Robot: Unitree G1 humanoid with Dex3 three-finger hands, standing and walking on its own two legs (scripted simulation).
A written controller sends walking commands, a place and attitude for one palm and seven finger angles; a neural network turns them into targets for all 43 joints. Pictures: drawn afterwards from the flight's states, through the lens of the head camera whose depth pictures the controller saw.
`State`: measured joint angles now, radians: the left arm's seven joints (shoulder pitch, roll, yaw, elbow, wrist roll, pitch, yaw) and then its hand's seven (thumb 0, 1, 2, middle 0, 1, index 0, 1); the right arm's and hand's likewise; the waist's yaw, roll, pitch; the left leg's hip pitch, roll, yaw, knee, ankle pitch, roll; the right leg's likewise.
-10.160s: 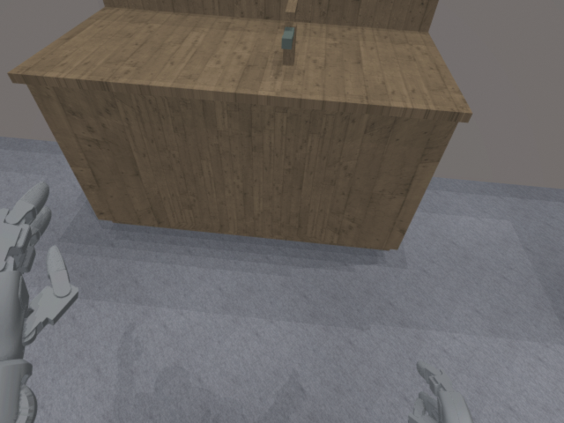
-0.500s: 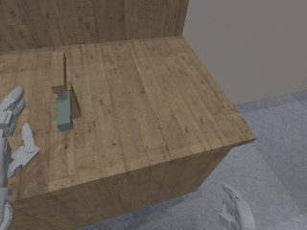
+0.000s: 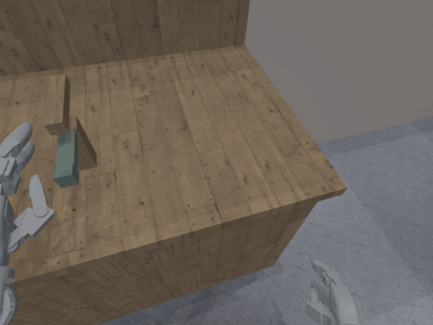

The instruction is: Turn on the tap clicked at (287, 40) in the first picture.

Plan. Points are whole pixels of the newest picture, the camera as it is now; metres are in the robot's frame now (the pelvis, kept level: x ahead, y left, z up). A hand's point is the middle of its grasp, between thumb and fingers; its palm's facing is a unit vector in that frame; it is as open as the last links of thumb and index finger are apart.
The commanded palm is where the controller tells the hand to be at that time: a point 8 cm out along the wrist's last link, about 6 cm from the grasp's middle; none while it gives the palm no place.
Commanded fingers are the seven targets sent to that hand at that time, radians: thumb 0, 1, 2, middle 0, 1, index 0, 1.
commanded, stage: shuffle to correct the standing spot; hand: left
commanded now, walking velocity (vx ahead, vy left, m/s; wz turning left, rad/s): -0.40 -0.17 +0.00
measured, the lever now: (66, 175) +0.31 +0.28 +0.11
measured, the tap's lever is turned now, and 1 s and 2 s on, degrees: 0 0 0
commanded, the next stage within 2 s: come to a stop and stand still in 1.00 s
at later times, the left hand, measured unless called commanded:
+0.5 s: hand (56, 251) +0.17 +0.21 +0.16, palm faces +0.27 -0.81 -0.52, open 7.4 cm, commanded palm +0.11 +0.25 +0.17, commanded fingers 0.00 0.90 0.90 -0.20 -0.30 -0.20 -0.30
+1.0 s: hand (60, 262) +0.16 +0.20 +0.17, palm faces +0.32 -0.84 -0.44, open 7.4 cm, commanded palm +0.10 +0.24 +0.17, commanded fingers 0.00 0.90 0.90 -0.20 -0.30 -0.20 -0.30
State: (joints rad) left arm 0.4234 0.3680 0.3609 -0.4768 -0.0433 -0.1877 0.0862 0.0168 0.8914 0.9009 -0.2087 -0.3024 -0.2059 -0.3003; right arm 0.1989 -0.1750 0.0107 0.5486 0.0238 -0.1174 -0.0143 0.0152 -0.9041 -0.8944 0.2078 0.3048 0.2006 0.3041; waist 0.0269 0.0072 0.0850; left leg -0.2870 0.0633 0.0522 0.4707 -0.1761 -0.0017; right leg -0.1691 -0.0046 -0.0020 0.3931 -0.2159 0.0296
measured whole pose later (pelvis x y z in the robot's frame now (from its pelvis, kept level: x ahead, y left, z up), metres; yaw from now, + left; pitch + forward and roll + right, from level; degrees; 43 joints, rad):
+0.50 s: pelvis -0.05 -0.03 -0.01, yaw +0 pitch +1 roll -2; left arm 0.52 0.45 0.46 -0.62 -0.07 -0.27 0.05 0.01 0.89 0.90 -0.21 -0.30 -0.21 -0.30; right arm 0.20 -0.21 -0.04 0.54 0.00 -0.14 -0.05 0.01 -0.91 -0.89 0.21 0.30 0.20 0.30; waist 0.01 0.00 0.15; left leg -0.45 0.10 0.02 0.60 -0.22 -0.02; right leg -0.35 0.03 -0.02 0.56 -0.23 -0.02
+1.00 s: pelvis -0.07 -0.04 -0.01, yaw -1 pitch -1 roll -2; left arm 0.43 0.42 0.44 -0.63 -0.05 -0.18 0.06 0.02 0.89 0.90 -0.21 -0.30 -0.21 -0.30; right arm 0.21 -0.15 -0.03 0.54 0.00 -0.10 0.05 0.01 -0.90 -0.89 0.21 0.30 0.20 0.30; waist 0.01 -0.03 0.14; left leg -0.32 0.08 0.04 0.66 -0.31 0.00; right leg -0.47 0.05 -0.03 0.95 -0.35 -0.03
